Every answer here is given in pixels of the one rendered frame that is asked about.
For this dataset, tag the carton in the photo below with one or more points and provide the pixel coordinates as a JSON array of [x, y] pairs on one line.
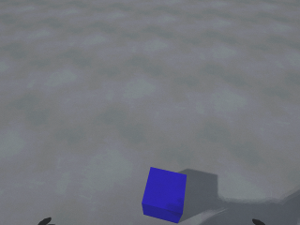
[[164, 195]]

